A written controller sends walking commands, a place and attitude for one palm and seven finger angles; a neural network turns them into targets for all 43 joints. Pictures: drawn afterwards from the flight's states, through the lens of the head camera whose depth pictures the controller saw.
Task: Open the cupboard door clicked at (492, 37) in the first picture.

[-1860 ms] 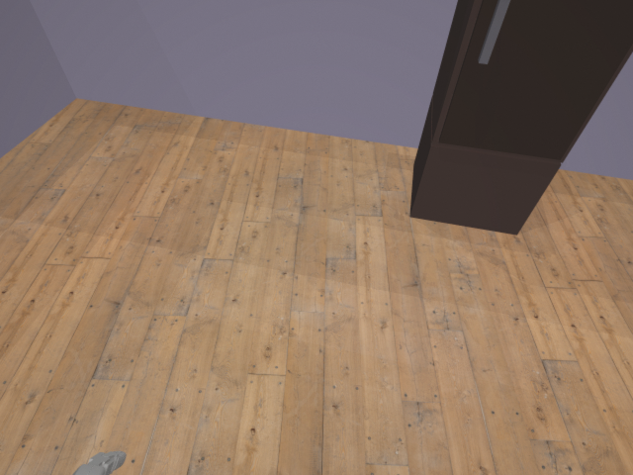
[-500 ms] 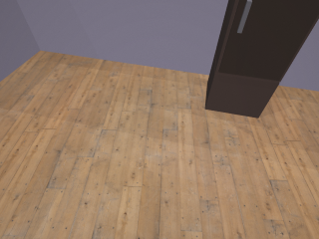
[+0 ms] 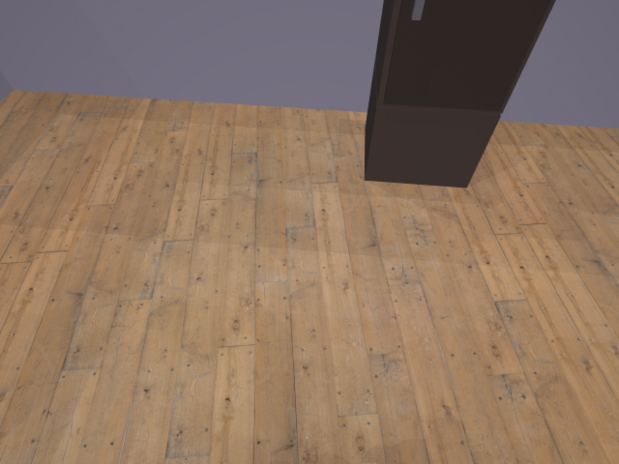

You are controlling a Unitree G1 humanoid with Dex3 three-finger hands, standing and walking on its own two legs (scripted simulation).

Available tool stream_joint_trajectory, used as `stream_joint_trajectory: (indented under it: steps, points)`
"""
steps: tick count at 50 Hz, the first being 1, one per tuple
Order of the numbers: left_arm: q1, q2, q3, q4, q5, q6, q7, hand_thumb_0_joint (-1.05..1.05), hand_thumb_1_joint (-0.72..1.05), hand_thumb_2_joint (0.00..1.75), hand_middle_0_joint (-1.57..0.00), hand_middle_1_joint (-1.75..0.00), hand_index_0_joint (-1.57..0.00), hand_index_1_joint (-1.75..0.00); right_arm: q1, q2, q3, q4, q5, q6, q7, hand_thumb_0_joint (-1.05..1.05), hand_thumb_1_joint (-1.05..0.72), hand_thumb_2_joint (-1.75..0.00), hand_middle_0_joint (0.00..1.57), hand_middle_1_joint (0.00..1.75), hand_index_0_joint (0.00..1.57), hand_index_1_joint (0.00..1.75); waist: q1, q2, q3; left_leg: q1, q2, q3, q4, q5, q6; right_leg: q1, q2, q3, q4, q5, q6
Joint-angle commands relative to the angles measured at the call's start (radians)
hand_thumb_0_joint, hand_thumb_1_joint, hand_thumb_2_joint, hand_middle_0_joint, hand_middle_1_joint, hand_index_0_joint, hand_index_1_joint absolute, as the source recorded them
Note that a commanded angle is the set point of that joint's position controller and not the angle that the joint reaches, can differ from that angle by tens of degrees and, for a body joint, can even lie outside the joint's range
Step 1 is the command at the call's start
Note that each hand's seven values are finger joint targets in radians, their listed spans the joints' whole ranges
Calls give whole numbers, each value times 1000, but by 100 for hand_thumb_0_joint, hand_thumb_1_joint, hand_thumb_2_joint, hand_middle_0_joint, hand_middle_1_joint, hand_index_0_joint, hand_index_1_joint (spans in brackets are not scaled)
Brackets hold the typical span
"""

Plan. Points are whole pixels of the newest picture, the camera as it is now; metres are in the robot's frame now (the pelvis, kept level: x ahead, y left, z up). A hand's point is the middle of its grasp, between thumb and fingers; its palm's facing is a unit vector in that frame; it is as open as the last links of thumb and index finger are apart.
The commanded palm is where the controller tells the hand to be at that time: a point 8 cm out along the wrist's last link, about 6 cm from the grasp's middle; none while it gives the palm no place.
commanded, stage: walk to a spot facing it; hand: left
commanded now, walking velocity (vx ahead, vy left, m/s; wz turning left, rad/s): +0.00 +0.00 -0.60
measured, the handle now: out of the picture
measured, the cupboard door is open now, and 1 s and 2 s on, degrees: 0 0 0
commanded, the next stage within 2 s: turn to face it in 1.92 s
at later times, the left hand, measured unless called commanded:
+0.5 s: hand out of the picture +0.09 +0.21 -0.16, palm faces -0.15 -0.96 -0.23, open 7.4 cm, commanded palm none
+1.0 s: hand (320, 326) +0.37 +0.01 -0.18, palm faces -0.60 -0.79 -0.15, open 7.4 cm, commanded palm none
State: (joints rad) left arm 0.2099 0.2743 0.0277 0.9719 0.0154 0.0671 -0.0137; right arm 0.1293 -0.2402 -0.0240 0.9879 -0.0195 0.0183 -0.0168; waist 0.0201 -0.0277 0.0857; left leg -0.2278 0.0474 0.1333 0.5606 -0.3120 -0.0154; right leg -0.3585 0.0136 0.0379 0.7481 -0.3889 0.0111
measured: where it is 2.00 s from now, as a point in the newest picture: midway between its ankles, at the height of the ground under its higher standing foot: (403, 374)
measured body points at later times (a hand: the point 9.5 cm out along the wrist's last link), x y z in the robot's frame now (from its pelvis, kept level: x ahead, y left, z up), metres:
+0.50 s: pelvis +0.01 +0.02 +0.01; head +0.04 +0.02 +0.46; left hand +0.10 +0.26 -0.14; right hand +0.06 -0.26 -0.12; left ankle -0.01 +0.14 -0.72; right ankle +0.01 -0.10 -0.73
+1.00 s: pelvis +0.14 -0.06 -0.02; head +0.20 -0.07 +0.42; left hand +0.40 +0.05 -0.16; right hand -0.10 -0.18 -0.14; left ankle +0.02 +0.14 -0.68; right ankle +0.17 -0.18 -0.73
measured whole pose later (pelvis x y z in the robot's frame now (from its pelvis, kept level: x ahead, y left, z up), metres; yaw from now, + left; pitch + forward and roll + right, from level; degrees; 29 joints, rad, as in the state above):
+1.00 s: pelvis +0.14 -0.06 -0.02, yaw -32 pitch +1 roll -2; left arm 0.04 0.24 0.05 0.89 0.02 -0.02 -0.06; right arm 0.51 -0.16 -0.02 1.09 -0.01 -0.03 -0.01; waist -0.06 -0.03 0.13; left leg -0.06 0.18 0.23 0.89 -0.53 -0.05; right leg -0.47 0.00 -0.16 0.66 -0.18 -0.08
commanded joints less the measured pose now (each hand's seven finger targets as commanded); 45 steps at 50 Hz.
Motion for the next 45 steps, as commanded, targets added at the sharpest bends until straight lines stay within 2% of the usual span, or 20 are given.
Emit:
stream_joint_trajectory:
  steps: [1, 2, 3, 4, 5, 7, 9, 14, 20, 22, 23, 24, 25, 26, 27, 30, 32, 36, 42, 45]
  points:
    - [132, 89, 53, -76, 6, -31, 0, 0, 90, 90, -20, -30, -20, -30, -57, -210, -66, -106, -2, -12, -15, 0, -90, -90, 20, 30, 20, 30, 58, 136, -120, -57, 247, -100, 48, 358, 93, 161, -54, -40, -122, 82, -2]
    - [166, 165, 65, -73, 18, -47, 7, 0, 90, 90, -20, -30, -20, -30, -35, -163, -62, -118, 6, -1, -9, 0, -90, -90, 20, 30, 20, 30, 62, -123, -116, -175, 110, -7, 300, 104, 4, 208, -164, 153, -337, 313, -40]
    - [164, 241, 76, -86, 15, -56, 21, 0, 90, 90, -20, -30, -20, -30, -43, -94, -49, -158, 12, 1, -4, 0, -90, -90, 20, 30, 20, 30, 49, -324, -79, -361, -16, -37, 509, -280, -43, 184, -387, 520, -453, 527, -158]
    - [157, 223, 77, -99, 6, -50, 31, 0, 90, 90, -20, -30, -20, -30, -53, -123, -52, -153, 13, 10, -10, 0, -90, -90, 20, 30, 20, 30, 58, -210, -106, -322, 8, -168, 583, -251, -27, 131, -374, 525, -495, 337, -217]
    - [92, 204, 77, -113, 8, -46, 32, 0, 90, 90, -20, -30, -20, -30, -70, -118, -58, -148, 12, 8, -7, 0, -90, -90, 20, 30, 20, 30, 32, -164, -56, -348, 16, -183, 624, -192, -25, 88, -330, 518, -497, 216, -223]
    - [15, 155, 68, -134, 5, -51, 33, 0, 90, 90, -20, -30, -20, -30, -19, -118, -58, -117, 4, 4, -1, 0, -90, -90, 20, 30, 20, 30, -10, -76, -83, -314, 36, -175, 598, -77, -38, 99, -260, 389, -459, 252, -195]
    - [31, 141, 68, -131, 3, -57, 31, 0, 90, 90, -20, -30, -20, -30, 5, -94, -55, -102, 3, 4, -4, 0, -90, -90, 20, 30, 20, 30, -9, -63, -131, -294, 24, -153, 548, -51, -50, 157, -222, 325, -424, 363, -179]
    - [89, 140, 80, -110, 5, -54, 30, 0, 90, 90, -20, -30, -20, -30, -14, -78, -52, -116, 7, 3, -11, 0, -90, -90, 20, 30, 20, 30, 18, -88, -172, -303, 3, -146, 431, -71, -59, 262, -203, 348, -399, 460, -190]
    - [94, 153, 89, -106, 13, -55, 18, 0, 90, 90, -20, -30, -20, -30, -25, -85, -48, -148, 6, -19, -4, 0, -90, -90, 20, 30, 20, 30, 36, -129, -161, -213, -19, -135, 210, -142, -40, 214, -181, 464, -473, 59, -209]
    - [44, 160, 90, -122, 14, -54, 15, 0, 90, 90, -20, -30, -20, -30, 35, -81, -48, -144, 13, -33, -3, 0, -90, -90, 20, 30, 20, 30, 7, -131, -147, -75, -34, -128, 54, -146, -20, 106, -163, 469, -460, -5, -194]
    - [3, 160, 90, -131, 9, -51, 12, 0, 90, 90, -20, -30, -20, -30, 107, -80, -47, -123, 13, -40, -5, 0, -90, -90, 20, 30, 20, 30, -31, -120, -151, 71, -46, -111, -70, -73, -11, 2, -123, 441, -427, -66, -163]
    - [-30, 132, 83, -146, 4, -50, 7, 0, 90, 90, -20, -30, -20, -30, 190, -104, -52, -101, 13, -48, -13, 0, -90, -90, 20, 30, 20, 30, -75, -56, -157, 276, -14, -128, -196, -42, 5, -160, -53, 372, -344, -134, -113]
    - [-32, 60, 69, -171, -2, -49, -5, 0, 90, 90, -20, -30, -20, -30, 246, -199, -70, -90, 1, -54, -22, 0, -90, -90, 20, 30, 20, 30, -106, 226, -135, 413, 217, -393, -347, -293, 60, -391, 73, 215, -106, -214, -55]
    - [-82, 51, 76, -215, 0, -57, -15, 0, 90, 90, -20, -30, -20, -30, 250, -271, -79, -108, -3, -53, -23, 0, -90, -90, 20, 30, 20, 30, -108, 344, -51, 309, 456, -623, -448, -438, 150, -486, 55, 37, 134, -174, -3]
    - [-120, 88, 87, -225, 12, -65, -27, 0, 90, 90, -20, -30, -20, -30, 202, -251, -72, -127, -3, -55, -15, 0, -90, -90, 20, 30, 20, 30, -94, 213, -8, 173, 482, -666, -466, -458, 194, -456, -16, 54, 245, -106, 3]
    - [-46, 59, 91, -156, 24, -50, -50, 0, 90, 90, -20, -30, -20, -30, 125, -139, -37, -129, -5, -74, -16, 0, -90, -90, 20, 30, 20, 30, -16, 154, 61, 72, 276, -301, -427, -174, 100, -398, -42, 5, 426, 111, 27]
    - [-22, 28, 79, -139, 23, -47, -52, 0, 90, 90, -20, -30, -20, -30, 179, -107, -26, -110, -1, -87, -20, 0, -90, -90, 20, 30, 20, 30, -16, 160, 22, 126, 228, -185, -383, 50, 84, -399, -44, -17, 473, 171, 34]
    - [-121, -8, 55, -160, 21, -45, -54, 0, 90, 90, -20, -30, -20, -30, 318, -98, -25, -48, -1, -99, -24, 0, -90, -90, 20, 30, 20, 30, -55, 166, 28, 293, 245, -90, -311, 458, 100, -481, -67, -80, 402, 176, 38]
    - [-296, -30, 32, -189, 13, -55, -61, 0, 90, 90, -20, -30, -20, -30, 404, -103, -32, 18, -13, -94, -22, 0, -90, -90, 20, 30, 20, 30, -101, 187, 61, 325, 266, 26, -276, 655, 106, -337, -51, -190, 41, 153, -10]
    - [-168, 1, 44, -146, 13, -69, -53, 0, 90, 90, -20, -30, -20, -30, 374, -143, -43, 21, -4, -94, -20, 0, -90, -90, 20, 30, 20, 30, -25, 212, -31, 319, 273, 109, -76, 1060, 86, -90, 26, -240, -70, 116, -71]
